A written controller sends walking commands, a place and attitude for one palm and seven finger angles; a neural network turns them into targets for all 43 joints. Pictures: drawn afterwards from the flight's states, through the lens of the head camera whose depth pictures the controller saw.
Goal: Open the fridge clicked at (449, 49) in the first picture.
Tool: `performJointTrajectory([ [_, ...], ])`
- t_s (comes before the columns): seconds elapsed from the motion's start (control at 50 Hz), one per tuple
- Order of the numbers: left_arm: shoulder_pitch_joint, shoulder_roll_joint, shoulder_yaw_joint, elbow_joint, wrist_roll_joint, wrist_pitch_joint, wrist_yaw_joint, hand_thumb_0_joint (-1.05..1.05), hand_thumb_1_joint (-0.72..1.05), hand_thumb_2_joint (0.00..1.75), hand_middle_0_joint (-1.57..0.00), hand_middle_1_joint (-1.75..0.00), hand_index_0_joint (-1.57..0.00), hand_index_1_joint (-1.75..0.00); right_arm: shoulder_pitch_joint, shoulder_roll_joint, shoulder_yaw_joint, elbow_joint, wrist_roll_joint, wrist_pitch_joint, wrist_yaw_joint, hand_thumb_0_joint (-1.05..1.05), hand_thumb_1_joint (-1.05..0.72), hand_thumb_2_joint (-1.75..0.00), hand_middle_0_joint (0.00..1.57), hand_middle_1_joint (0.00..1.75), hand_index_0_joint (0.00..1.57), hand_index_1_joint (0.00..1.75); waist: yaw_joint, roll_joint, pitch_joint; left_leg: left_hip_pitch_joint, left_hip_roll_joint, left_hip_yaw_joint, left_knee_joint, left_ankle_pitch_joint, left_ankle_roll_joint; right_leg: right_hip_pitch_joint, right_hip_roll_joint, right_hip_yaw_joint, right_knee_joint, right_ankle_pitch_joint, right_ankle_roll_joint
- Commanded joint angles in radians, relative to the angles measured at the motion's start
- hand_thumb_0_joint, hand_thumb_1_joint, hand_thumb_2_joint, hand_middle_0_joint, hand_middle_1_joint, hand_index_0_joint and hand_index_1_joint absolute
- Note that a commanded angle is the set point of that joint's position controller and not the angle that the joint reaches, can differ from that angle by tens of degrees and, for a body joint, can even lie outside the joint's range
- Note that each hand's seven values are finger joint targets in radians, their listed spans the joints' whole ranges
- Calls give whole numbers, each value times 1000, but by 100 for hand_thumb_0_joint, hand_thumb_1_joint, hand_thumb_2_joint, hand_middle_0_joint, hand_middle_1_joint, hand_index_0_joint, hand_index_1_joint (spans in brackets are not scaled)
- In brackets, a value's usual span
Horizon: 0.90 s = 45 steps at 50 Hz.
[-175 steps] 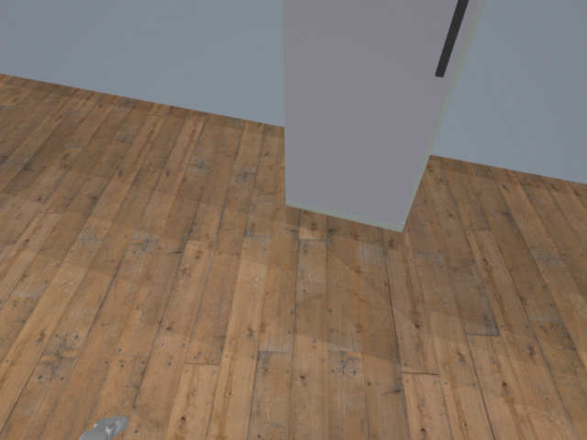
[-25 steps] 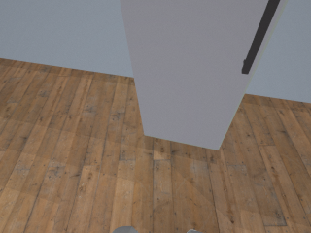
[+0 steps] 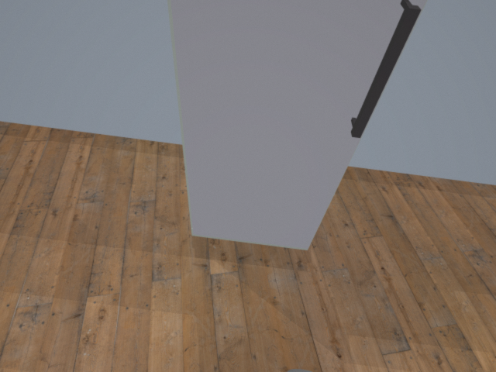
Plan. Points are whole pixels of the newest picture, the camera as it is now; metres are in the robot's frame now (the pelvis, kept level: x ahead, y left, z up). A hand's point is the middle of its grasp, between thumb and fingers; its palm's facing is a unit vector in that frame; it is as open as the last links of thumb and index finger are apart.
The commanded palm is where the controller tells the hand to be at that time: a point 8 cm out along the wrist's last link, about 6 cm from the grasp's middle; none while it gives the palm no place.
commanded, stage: take the last steps up to it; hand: right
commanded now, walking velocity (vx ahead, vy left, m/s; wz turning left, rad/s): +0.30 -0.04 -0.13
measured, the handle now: (377, 76) +0.70 -0.23 +0.15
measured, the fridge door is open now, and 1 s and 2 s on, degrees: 0 0 0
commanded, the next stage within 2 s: come to a stop and stand still in 0.70 s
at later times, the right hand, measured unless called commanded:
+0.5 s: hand out of the picture +0.02 -0.25 -0.18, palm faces +0.12 +0.98 -0.15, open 7.4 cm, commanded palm none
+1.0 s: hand (355, 310) +0.30 -0.23 -0.17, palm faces +0.05 +0.97 -0.23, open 7.2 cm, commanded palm none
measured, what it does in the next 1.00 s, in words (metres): walks ahead: right foot, then left foot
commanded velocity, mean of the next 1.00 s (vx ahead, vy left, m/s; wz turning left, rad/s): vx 0.12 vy -0.02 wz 0.01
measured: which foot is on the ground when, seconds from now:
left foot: down 0.00-0.32, up 0.34-0.76, down 0.78-1.00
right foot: up 0.00-0.28, down 0.30-0.78, up 0.80-1.00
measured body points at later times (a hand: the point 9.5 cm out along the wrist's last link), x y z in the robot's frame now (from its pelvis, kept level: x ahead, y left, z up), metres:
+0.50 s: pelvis +0.07 -0.07 +0.00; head +0.07 -0.09 +0.45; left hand +0.10 +0.17 -0.14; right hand +0.01 -0.30 -0.17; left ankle +0.09 +0.06 -0.67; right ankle +0.00 -0.15 -0.74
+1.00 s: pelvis +0.21 -0.05 -0.01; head +0.25 -0.04 +0.44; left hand +0.21 +0.17 -0.17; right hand +0.29 -0.28 -0.16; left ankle +0.27 +0.05 -0.74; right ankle +0.20 -0.18 -0.70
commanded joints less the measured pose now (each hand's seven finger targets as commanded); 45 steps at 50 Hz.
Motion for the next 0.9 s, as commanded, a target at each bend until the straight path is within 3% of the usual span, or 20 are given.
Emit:
performJointTrajectory([
  [0.0, -41, 29, -3, -66, 3, -29, -11, 0, 90, 90, -20, -30, -20, -30, 136, -173, -37, -8, 0, -36, -1, 0, -90, -90, 20, 30, 20, 30, -55, 179, 10, 140, 250, -236, -266, 30, 78, -104, -40, -18, -71, 12, 11],
  [0.14, -106, 13, -21, -80, -4, -57, -20, 0, 90, 90, -20, -30, -20, -30, 217, -195, -39, 67, -12, -48, 11, 0, -90, -90, 20, 30, 20, 30, -84, 192, 13, 168, 291, -281, -313, -100, 124, -30, -52, -67, -326, -60, -21],
  [0.18, -79, 2, -25, -71, -9, -63, -20, 0, 90, 90, -20, -30, -20, -30, 205, -203, -40, 79, -12, -46, 14, 0, -90, -90, 20, 30, 20, 30, -71, 197, 7, 113, 278, -251, -305, -122, 121, 68, -37, -95, -407, -71, -34],
  [0.24, 58, 2, -31, -12, -10, -78, -8, 0, 90, 90, -20, -30, -20, -30, 146, -190, -37, 97, 4, -35, 18, 0, -90, -90, 20, 30, 20, 30, 2, 148, -5, -76, 188, -128, -215, -212, 54, 372, -9, -154, -651, 85, -38],
  [0.26, 126, 42, -24, 13, -12, -87, 3, 0, 90, 90, -20, -30, -20, -30, 138, -155, -28, 96, 8, -30, 23, 0, -90, -90, 20, 30, 20, 30, 33, 39, -20, -188, 141, -77, -110, -219, 17, 515, -52, -95, -702, 50, -47],
  [0.28, 209, 119, -2, 33, -6, -90, 11, 0, 90, 90, -20, -30, -20, -30, 125, -102, -17, 78, 9, -30, 30, 0, -90, -90, 20, 30, 20, 30, 73, -186, -30, -351, 47, 6, 117, -237, -32, 606, -234, 171, -792, -120, -111],
  [0.3, 280, 184, 8, 42, -2, -87, 18, 0, 90, 90, -20, -30, -20, -30, 69, -75, -8, 38, 1, -29, 30, 0, -90, -90, 20, 30, 20, 30, 104, -271, 32, -474, -5, 33, 338, -304, -46, 574, -388, 359, -926, -216, -193],
  [0.32, 272, 178, 5, 42, -2, -85, 23, 0, 90, 90, -20, -30, -20, -30, 16, -89, -14, 18, -5, -30, 31, 0, -90, -90, 20, 30, 20, 30, 100, -153, 96, -515, 29, -40, 449, -281, -32, 511, -418, 366, -943, -186, -234],
  [0.38, 149, 53, -33, 29, -11, -108, 33, 0, 90, 90, -20, -30, -20, -30, 63, -96, -23, 78, -7, -25, 46, 0, -90, -90, 20, 30, 20, 30, 26, -108, 135, -454, 76, -99, 569, -83, -32, 394, -300, 164, -935, 49, -187],
  [0.44, 174, 34, -35, 37, -12, -131, 39, 0, 90, 90, -20, -30, -20, -30, 98, -66, -21, 96, -5, -18, 45, 0, -90, -90, 20, 30, 20, 30, -3, -48, 98, -433, 58, -83, 587, 3, -55, 432, -248, 42, -899, 425, -188],
  [0.56, 229, 34, -37, 78, -10, -139, 46, 0, 90, 90, -20, -30, -20, -30, -31, -65, -19, 41, 3, -7, 46, 0, -90, -90, 20, 30, 20, 30, 0, -91, 125, -440, 53, -61, 399, 67, -51, 466, -237, -28, -868, 624, -194],
  [0.62, 258, 40, -34, 97, -1, -132, 46, 0, 90, 90, -20, -30, -20, -30, -113, -58, -17, 8, 7, -12, 45, 0, -90, -90, 20, 30, 20, 30, 22, -79, 147, -369, 32, -41, 252, 54, -27, 457, -251, -36, -835, 663, -188],
  [0.66, 250, 51, -30, 105, 1, -127, 48, 0, 90, 90, -20, -30, -20, -30, -97, -64, -20, 6, 8, -15, 42, 0, -90, -90, 20, 30, 20, 30, 6, -77, 123, -269, 5, -32, 182, 35, -3, 452, -264, -43, -774, 742, -183],
  [0.72, 231, 58, -28, 105, -10, -124, 43, 0, 90, 90, -20, -30, -20, -30, 139, -111, -38, 76, -1, -36, 34, 0, -90, -90, 20, 30, 20, 30, -103, -5, -7, 104, -47, -7, 44, 154, 21, 345, -197, -95, -464, 775, -128],
  [0.74, 250, 25, -31, 99, -21, -125, 34, 0, 90, 90, -20, -30, -20, -30, 250, -188, -55, 107, -7, -52, 25, 0, -90, -90, 20, 30, 20, 30, -143, 129, -118, 312, 114, -196, 16, 288, 80, 190, -119, -138, -208, 508, -87],
  [0.76, 318, -24, -35, 81, -29, -126, 33, 0, 90, 90, -20, -30, -20, -30, 302, -268, -72, 115, 3, -57, 21, 0, -90, -90, 20, 30, 20, 30, -111, 331, -232, 439, 371, -565, -95, 503, 204, 22, 24, -135, 109, -184, -48],
  [0.78, 271, 4, -31, 65, -30, -113, 40, 0, 90, 90, -20, -30, -20, -30, 258, -260, -69, 95, 21, -50, 12, 0, -90, -90, 20, 30, 20, 30, -110, 197, -191, 347, 389, -564, -158, 494, 255, 5, -9, -21, 216, -226, -65],
  [0.8, 241, -22, -32, 76, -31, -106, 37, 0, 90, 90, -20, -30, -20, -30, 148, -231, -59, 77, 18, -46, 6, 0, -90, -90, 20, 30, 20, 30, -76, 152, -116, 205, 364, -493, -185, 405, 239, 13, -44, -7, 226, -167, -62],
  [0.84, 216, -48, -42, 78, -21, -82, 37, 0, 90, 90, -20, -30, -20, -30, -4, -160, -31, 30, 13, -41, -5, 0, -90, -90, 20, 30, 20, 30, -15, 74, 1, -56, 304, -338, -203, 470, 185, 75, -86, 22, 138, -94, -47],
  [0.88, 251, -86, -49, 95, -23, -53, 39, 0, 90, 90, -20, -30, -20, -30, -75, -139, -20, 15, 3, -33, -17, 0, -90, -90, 20, 30, 20, 30, 30, 31, -8, -160, 253, -211, -178, 585, 159, 177, -81, 3, -42, -95, -29],
])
